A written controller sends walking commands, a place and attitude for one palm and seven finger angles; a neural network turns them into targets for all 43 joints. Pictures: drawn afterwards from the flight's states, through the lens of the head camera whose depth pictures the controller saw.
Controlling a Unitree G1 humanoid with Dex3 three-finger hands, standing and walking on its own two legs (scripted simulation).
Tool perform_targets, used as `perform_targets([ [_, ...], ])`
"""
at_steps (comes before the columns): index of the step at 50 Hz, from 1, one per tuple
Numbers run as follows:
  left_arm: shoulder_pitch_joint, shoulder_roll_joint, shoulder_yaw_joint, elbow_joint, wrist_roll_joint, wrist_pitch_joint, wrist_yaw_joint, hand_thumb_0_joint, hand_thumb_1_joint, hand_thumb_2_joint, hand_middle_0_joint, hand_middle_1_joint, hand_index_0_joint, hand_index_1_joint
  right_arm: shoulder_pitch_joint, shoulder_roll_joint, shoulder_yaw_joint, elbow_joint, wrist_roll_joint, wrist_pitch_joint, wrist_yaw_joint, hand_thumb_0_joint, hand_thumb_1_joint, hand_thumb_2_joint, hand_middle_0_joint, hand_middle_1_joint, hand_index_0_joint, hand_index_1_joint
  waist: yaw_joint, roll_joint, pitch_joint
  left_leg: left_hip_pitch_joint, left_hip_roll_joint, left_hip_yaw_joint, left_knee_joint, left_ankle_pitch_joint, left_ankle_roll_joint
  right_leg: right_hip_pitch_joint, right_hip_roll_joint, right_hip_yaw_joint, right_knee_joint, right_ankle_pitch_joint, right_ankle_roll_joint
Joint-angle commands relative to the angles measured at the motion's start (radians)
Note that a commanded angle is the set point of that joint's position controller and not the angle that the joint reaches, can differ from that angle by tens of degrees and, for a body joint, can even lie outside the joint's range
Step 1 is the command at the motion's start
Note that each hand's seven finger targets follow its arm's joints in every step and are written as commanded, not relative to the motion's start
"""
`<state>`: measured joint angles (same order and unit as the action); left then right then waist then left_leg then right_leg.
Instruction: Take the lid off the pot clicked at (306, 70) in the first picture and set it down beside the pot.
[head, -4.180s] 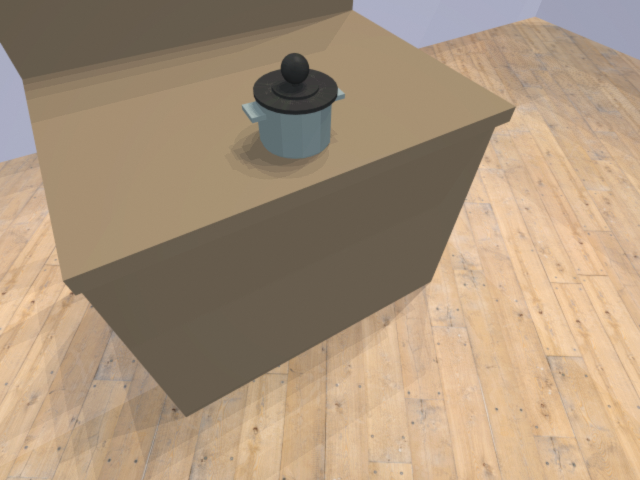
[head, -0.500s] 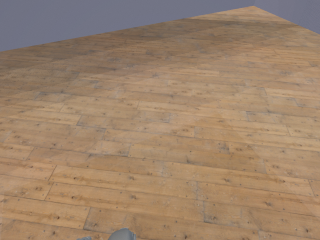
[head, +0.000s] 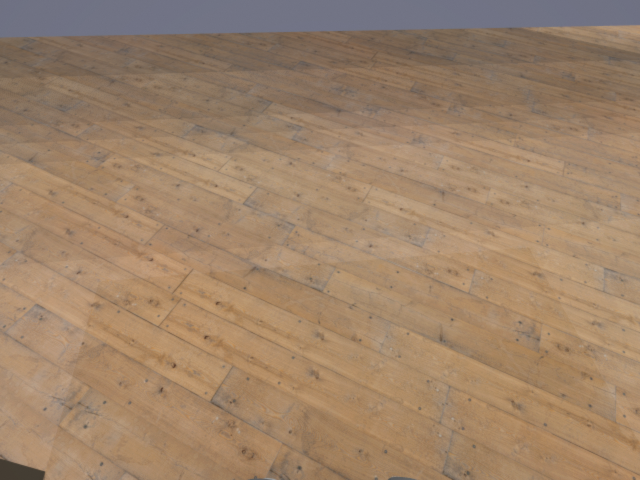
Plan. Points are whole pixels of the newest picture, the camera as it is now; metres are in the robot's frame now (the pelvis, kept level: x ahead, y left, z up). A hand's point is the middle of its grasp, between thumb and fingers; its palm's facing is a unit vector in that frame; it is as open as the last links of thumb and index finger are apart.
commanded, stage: turn to face it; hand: left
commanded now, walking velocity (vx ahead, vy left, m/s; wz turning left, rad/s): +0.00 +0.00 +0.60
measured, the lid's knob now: out of the picture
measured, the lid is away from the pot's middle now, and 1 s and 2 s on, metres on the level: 0.00 0.00 0.00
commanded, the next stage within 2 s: none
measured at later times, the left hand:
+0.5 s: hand out of the picture -0.06 +0.17 -0.18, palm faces +0.38 -0.90 -0.23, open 7.4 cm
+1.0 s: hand out of the picture -0.06 +0.18 -0.14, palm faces +0.58 -0.75 -0.33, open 7.4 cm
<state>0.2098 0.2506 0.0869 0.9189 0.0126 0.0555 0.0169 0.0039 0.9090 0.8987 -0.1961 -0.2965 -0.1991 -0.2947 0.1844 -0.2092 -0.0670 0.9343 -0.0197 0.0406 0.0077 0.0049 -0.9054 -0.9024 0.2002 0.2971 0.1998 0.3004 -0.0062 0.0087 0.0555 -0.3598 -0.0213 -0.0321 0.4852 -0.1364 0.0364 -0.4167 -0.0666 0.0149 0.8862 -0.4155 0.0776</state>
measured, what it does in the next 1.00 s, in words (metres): steps on the spot, turning left: right foot, then left foot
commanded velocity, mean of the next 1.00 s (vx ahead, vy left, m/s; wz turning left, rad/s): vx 0.00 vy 0.00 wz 0.60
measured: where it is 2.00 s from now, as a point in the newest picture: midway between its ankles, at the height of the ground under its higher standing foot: outside the picture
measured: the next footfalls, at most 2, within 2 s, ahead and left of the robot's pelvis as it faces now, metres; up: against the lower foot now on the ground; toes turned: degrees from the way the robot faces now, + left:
right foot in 0.12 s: +0.04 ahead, -0.16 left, +0.00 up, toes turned +4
left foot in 0.50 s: -0.01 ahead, +0.10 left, +0.00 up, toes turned +25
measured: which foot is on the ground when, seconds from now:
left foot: down 0.00-0.10, up 0.12-0.48, down 0.50-0.94, up 0.96-1.00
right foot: up 0.00-0.10, down 0.12-0.50, up 0.52-0.92, down 0.94-1.00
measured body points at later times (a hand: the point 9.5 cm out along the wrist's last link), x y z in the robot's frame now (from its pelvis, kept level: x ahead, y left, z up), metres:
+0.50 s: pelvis -0.02 -0.03 -0.01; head +0.02 +0.00 +0.44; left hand -0.08 +0.22 -0.16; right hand +0.19 -0.24 -0.14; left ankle -0.04 +0.08 -0.74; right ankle +0.00 -0.17 -0.74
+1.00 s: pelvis -0.02 -0.07 -0.01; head +0.02 -0.07 +0.44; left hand -0.09 +0.22 -0.11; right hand +0.18 -0.25 -0.16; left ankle -0.06 +0.07 -0.71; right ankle +0.05 -0.16 -0.74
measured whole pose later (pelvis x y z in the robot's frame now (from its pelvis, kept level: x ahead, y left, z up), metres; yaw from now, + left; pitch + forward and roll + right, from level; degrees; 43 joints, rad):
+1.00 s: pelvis -0.02 -0.07 -0.01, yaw +38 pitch +0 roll +1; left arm 0.16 0.23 0.05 0.83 0.01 0.02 0.02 0.00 0.91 0.90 -0.20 -0.30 -0.20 -0.30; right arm 0.21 -0.26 -0.09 0.93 -0.01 0.07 0.01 0.01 -0.91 -0.90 0.20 0.30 0.20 0.30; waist -0.03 0.06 0.07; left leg -0.45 -0.08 -0.13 0.76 -0.38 -0.02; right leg -0.27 -0.02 -0.03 0.57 -0.31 0.01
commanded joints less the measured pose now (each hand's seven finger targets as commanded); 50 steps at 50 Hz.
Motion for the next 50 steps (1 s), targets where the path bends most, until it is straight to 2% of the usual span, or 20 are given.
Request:
perform_targets([
  [1,0.042,0.06,0.01,-0.083,-0.002,-0.029,0.01,0.0,0.9,0.9,-0.2,-0.3,-0.2,-0.3,-0.005,-0.23,-0.066,-0.086,-0.003,-0.01,-0.011,0.0,-0.9,-0.9,0.2,0.3,0.2,0.3,-0.007,0.179,-0.119,0.096,0.219,-0.346,-0.169,-0.095,0.118,0.057,0.049,-0.026,-0.165,-0.014,-0.011],
  [4,0.167,0.104,0.025,-0.061,-0.004,-0.042,0.015,0.0,0.9,0.9,-0.2,-0.3,-0.2,-0.3,-0.068,-0.199,-0.068,-0.115,0.007,0.0,-0.007,0.0,-0.9,-0.9,0.2,0.3,0.2,0.3,0.059,0.107,-0.14,-0.075,0.116,-0.291,-0.051,-0.149,0.03,0.327,0.023,-0.02,-0.513,0.119,-0.035],
  [6,0.128,0.257,0.043,-0.097,0.016,-0.048,0.026,0.0,0.9,0.9,-0.2,-0.3,-0.2,-0.3,-0.086,-0.106,-0.053,-0.157,0.009,-0.003,-0.001,0.0,-0.9,-0.9,0.2,0.3,0.2,0.3,0.074,-0.315,-0.072,-0.346,-0.053,-0.015,0.446,-0.425,-0.092,0.316,-0.432,0.428,-0.726,-0.014,-0.212],
  [7,0.055,0.226,0.032,-0.117,0.012,-0.048,0.03,0.0,0.9,0.9,-0.2,-0.3,-0.2,-0.3,-0.084,-0.141,-0.057,-0.156,-0.002,-0.002,0.004,0.0,-0.9,-0.9,0.2,0.3,0.2,0.3,0.04,-0.185,-0.04,-0.296,0.003,-0.067,0.595,-0.394,-0.07,0.195,-0.42,0.332,-0.697,0.036,-0.229],
  [8,-0.01,0.17,0.026,-0.127,0.009,-0.059,0.031,0.0,0.9,0.9,-0.2,-0.3,-0.2,-0.3,-0.059,-0.139,-0.059,-0.136,-0.006,0.005,0.011,0.0,-0.9,-0.9,0.2,0.3,0.2,0.3,-0.001,-0.19,-0.024,-0.291,0.024,-0.066,0.661,-0.328,-0.07,0.18,-0.341,0.235,-0.66,0.133,-0.205],
  [11,-0.022,0.121,0.003,-0.125,0.009,-0.065,0.025,0.0,0.9,0.9,-0.2,-0.3,-0.2,-0.3,-0.018,-0.118,-0.048,-0.103,0.001,0.008,0.023,0.0,-0.9,-0.9,0.2,0.3,0.2,0.3,-0.017,-0.203,0.002,-0.275,0.037,0.018,0.693,-0.263,-0.102,0.248,-0.245,0.023,-0.545,0.498,-0.183],
  [18,0.118,0.183,0.016,-0.091,0.017,-0.054,0.021,0.0,0.9,0.9,-0.2,-0.3,-0.2,-0.3,-0.154,-0.092,-0.02,-0.143,0.01,0.006,0.027,0.0,-0.9,-0.9,0.2,0.3,0.2,0.3,0.067,-0.222,-0.042,-0.142,0.033,0.121,0.375,-0.306,-0.105,0.367,-0.286,-0.045,-0.465,0.698,-0.2],
  [21,0.107,0.2,0.025,-0.089,0.017,-0.048,0.017,0.0,0.9,0.9,-0.2,-0.3,-0.2,-0.3,-0.131,-0.1,-0.016,-0.142,0.014,-0.005,0.024,0.0,-0.9,-0.9,0.2,0.3,0.2,0.3,0.061,-0.25,-0.08,-0.031,0.018,0.151,0.208,-0.282,-0.085,0.37,-0.297,-0.074,-0.405,0.72,-0.18],
  [23,0.087,0.198,0.03,-0.09,0.006,-0.044,0.013,0.0,0.9,0.9,-0.2,-0.3,-0.2,-0.3,-0.048,-0.131,-0.025,-0.121,0.01,-0.014,0.02,0.0,-0.9,-0.9,0.2,0.3,0.2,0.3,0.012,-0.207,-0.122,0.127,0.011,0.154,0.006,-0.117,-0.069,0.312,-0.273,-0.141,-0.286,0.653,-0.123],
  [24,0.088,0.174,0.026,-0.098,-0.002,-0.043,0.008,0.0,0.9,0.9,-0.2,-0.3,-0.2,-0.3,0.027,-0.194,-0.042,-0.1,0.005,-0.023,0.016,0.0,-0.9,-0.9,0.2,0.3,0.2,0.3,-0.03,-0.077,-0.18,0.332,0.083,0.065,-0.083,0.051,-0.036,0.176,-0.243,-0.179,-0.109,0.527,-0.071],
  [25,0.053,0.102,0.01,-0.144,-0.009,-0.041,-0.001,0.0,0.9,0.9,-0.2,-0.3,-0.2,-0.3,0.103,-0.32,-0.077,-0.095,0.003,-0.031,0.008,0.0,-0.9,-0.9,0.2,0.3,0.2,0.3,-0.083,0.271,-0.204,0.496,0.375,-0.335,-0.117,0.445,0.1,-0.148,-0.081,-0.198,0.131,-0.133,0.019],
  [26,-0.024,0.101,-0.003,-0.173,0.002,-0.029,0.007,0.0,0.9,0.9,-0.2,-0.3,-0.2,-0.3,0.175,-0.349,-0.082,-0.065,0.016,-0.02,0.001,0.0,-0.9,-0.9,0.2,0.3,0.2,0.3,-0.108,0.239,-0.211,0.484,0.437,-0.36,-0.079,0.652,0.177,-0.213,-0.063,-0.079,0.242,-0.255,0.015],
  [31,0.006,0.114,0.015,-0.107,0.007,-0.019,-0.004,0.0,0.9,0.9,-0.2,-0.3,-0.2,-0.3,-0.053,-0.224,-0.036,-0.117,0.004,-0.028,-0.016,0.0,-0.9,-0.9,0.2,0.3,0.2,0.3,0.003,0.15,-0.087,0.17,0.243,-0.216,-0.165,0.135,0.11,-0.128,-0.059,0.001,0.277,0.026,0.011],
  [40,-0.053,0.095,0.006,-0.139,0.001,-0.019,0.006,0.0,0.9,0.9,-0.2,-0.3,-0.2,-0.3,0.003,-0.246,-0.055,-0.104,-0.003,-0.015,-0.01,0.0,-0.9,-0.9,0.2,0.3,0.2,0.3,-0.024,0.124,-0.072,0.133,0.226,-0.368,-0.186,-0.06,0.139,-0.043,0.009,0.002,-0.032,-0.008,0.008],
  [45,0.06,0.104,0.012,-0.123,-0.009,-0.035,0.012,0.0,0.9,0.9,-0.2,-0.3,-0.2,-0.3,-0.05,-0.234,-0.062,-0.12,0.004,-0.005,-0.008,0.0,-0.9,-0.9,0.2,0.3,0.2,0.3,0.031,0.133,-0.131,0.018,0.156,-0.391,-0.083,-0.003,0.086,0.239,0.058,-0.014,-0.358,0.109,-0.015],
  [46,0.103,0.145,0.02,-0.117,-0.005,-0.046,0.016,0.0,0.9,0.9,-0.2,-0.3,-0.2,-0.3,-0.065,-0.206,-0.057,-0.129,0.011,-0.004,-0.005,0.0,-0.9,-0.9,0.2,0.3,0.2,0.3,0.059,0.041,-0.143,-0.091,0.099,-0.342,0.001,-0.09,0.036,0.371,-0.001,0.038,-0.527,0.141,-0.028],
  [47,0.108,0.233,0.038,-0.124,0.012,-0.053,0.023,0.0,0.9,0.9,-0.2,-0.3,-0.2,-0.3,-0.039,-0.124,-0.048,-0.14,0.019,-0.004,-0.002,0.0,-0.9,-0.9,0.2,0.3,0.2,0.3,0.062,-0.258,-0.128,-0.288,-0.038,-0.145,0.243,-0.318,-0.053,0.47,-0.272,0.318,-0.681,-0.009,-0.118],
  [48,0.068,0.261,0.033,-0.145,0.01,-0.048,0.026,0.0,0.9,0.9,-0.2,-0.3,-0.2,-0.3,-0.062,-0.149,-0.05,-0.154,0.006,-0.006,0.0,0.0,-0.9,-0.9,0.2,0.3,0.2,0.3,0.061,-0.299,-0.078,-0.296,-0.053,-0.053,0.472,-0.437,-0.079,0.315,-0.424,0.429,-0.703,0.029,-0.204],
  [49,0.0,0.225,0.022,-0.161,0.008,-0.046,0.028,0.0,0.9,0.9,-0.2,-0.3,-0.2,-0.3,-0.046,-0.169,-0.054,-0.146,-0.002,-0.001,0.007,0.0,-0.9,-0.9,0.2,0.3,0.2,0.3,0.022,-0.165,-0.04,-0.259,-0.009,-0.086,0.605,-0.385,-0.069,0.204,-0.388,0.329,-0.686,0.025,-0.224],
  [50,-0.045,0.175,0.016,-0.166,0.002,-0.057,0.029,0.0,0.9,0.9,-0.2,-0.3,-0.2,-0.3,-0.028,-0.162,-0.056,-0.117,-0.006,0.009,0.012,0.0,-0.9,-0.9,0.2,0.3,0.2,0.3,-0.005,-0.211,-0.028,-0.261,0.008,-0.084,0.663,-0.33,-0.073,0.193,-0.314,0.258,-0.668,0.102,-0.193],
])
